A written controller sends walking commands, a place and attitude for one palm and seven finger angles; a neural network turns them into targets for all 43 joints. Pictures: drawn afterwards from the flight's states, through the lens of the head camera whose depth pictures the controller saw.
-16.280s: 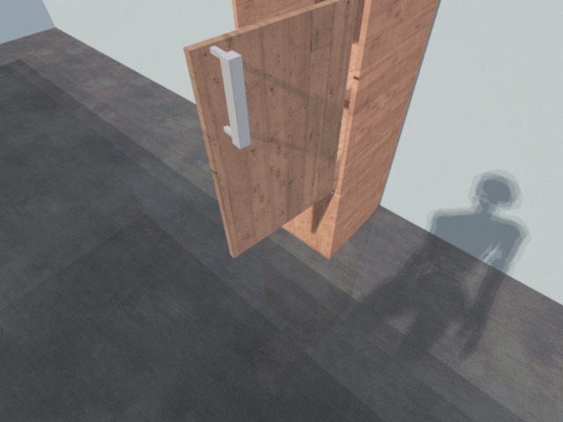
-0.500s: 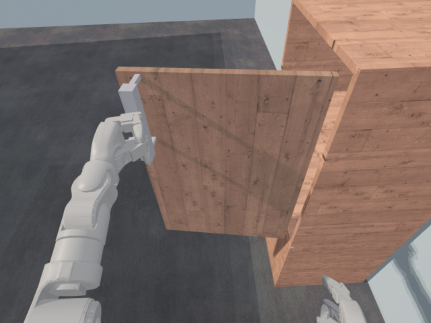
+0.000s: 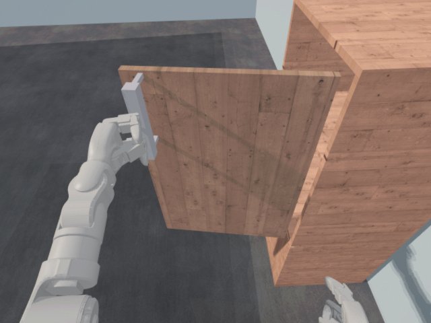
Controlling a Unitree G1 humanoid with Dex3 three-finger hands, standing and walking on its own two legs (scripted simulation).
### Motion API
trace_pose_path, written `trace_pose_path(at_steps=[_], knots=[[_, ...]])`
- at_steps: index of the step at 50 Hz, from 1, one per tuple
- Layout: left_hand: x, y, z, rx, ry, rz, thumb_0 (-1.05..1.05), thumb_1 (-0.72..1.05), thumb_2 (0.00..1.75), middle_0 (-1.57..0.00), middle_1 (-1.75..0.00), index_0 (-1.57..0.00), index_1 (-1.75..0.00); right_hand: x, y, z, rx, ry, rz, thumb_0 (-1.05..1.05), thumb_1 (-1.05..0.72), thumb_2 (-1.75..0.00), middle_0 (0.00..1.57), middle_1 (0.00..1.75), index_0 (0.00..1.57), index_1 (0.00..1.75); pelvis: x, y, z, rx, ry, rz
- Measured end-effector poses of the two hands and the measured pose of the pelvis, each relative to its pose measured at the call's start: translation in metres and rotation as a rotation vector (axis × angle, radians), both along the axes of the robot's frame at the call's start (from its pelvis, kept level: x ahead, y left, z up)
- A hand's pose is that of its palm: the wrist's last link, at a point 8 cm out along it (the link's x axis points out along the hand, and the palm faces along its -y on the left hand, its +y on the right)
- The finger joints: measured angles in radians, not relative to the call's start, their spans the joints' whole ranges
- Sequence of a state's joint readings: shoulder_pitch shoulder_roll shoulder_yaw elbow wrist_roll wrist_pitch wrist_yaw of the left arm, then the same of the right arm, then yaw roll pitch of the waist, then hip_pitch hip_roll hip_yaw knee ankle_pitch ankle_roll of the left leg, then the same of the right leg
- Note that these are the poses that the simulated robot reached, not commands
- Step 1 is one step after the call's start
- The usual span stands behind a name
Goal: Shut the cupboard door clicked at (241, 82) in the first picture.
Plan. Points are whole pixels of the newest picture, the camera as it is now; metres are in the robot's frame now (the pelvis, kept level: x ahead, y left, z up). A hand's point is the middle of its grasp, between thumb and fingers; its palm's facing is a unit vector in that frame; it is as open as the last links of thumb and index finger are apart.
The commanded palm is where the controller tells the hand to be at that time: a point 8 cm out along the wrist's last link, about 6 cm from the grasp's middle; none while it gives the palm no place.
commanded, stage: push the door shut along its arc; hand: left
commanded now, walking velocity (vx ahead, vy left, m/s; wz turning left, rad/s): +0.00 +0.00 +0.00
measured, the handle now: (144, 118) +0.46 +0.17 +0.16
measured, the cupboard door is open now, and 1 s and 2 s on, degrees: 82 66 53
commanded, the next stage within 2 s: pull the fist back off the door in 1.76 s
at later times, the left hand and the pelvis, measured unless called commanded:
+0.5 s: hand (152, 128) +0.42 +0.15 +0.16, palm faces -0.12 -0.99 -0.04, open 3.5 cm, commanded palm +0.42 +0.18 +0.16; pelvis -0.01 +0.00 +0.00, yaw +1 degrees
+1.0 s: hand (186, 109) +0.49 +0.09 +0.16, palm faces -0.28 -0.96 -0.02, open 3.2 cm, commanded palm +0.49 +0.15 +0.16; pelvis -0.01 +0.00 -0.01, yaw -1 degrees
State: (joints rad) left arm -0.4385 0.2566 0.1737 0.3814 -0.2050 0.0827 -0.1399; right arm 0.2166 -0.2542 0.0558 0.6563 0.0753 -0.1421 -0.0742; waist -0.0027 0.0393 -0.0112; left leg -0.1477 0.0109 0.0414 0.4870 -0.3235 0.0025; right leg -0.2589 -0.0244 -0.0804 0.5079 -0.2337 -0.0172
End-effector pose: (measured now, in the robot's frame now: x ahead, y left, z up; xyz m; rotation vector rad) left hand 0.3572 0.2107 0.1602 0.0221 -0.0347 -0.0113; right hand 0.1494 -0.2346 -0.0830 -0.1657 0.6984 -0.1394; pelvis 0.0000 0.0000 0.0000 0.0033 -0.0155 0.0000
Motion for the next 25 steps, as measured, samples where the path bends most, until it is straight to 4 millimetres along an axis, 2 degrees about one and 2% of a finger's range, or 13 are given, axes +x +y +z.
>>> trace_pose_path(at_steps=[6, 11, 25], knots=[[0.01, -0.001, 0.001, 0.006, 0.011, -0.023, 0.02, 0.9, 0.93, -1.3, -1.5, -1.3, -1.5, -0.003, 0.002, -0.002, -0.011, 0.015, 0.006, 0.01, -0.9, -0.9, 0.21, 0.3, 0.2, 0.3, -0.003, 0.001, -0.001, 0.0, 0.002, 0.009], [0.023, 0.0, 0.003, 0.013, 0.021, -0.042, 0.03, 0.91, 0.95, -1.3, -1.5, -1.3, -1.5, -0.014, 0.0, -0.007, -0.017, 0.05, 0.001, 0.01, -0.9, -0.9, 0.21, 0.3, 0.2, 0.3, -0.006, 0.002, -0.001, 0.002, 0.011, 0.012], [0.053, -0.007, 0.004, 0.019, 0.023, -0.11, 0.04, 1.01, 1.01, -1.3, -1.5, -1.3, -1.5, -0.071, -0.013, -0.026, -0.044, 0.191, -0.045, 0.01, -0.9, -0.9, 0.21, 0.3, 0.2, 0.3, -0.01, 0.005, -0.004, 0.006, 0.046, 0.015]])
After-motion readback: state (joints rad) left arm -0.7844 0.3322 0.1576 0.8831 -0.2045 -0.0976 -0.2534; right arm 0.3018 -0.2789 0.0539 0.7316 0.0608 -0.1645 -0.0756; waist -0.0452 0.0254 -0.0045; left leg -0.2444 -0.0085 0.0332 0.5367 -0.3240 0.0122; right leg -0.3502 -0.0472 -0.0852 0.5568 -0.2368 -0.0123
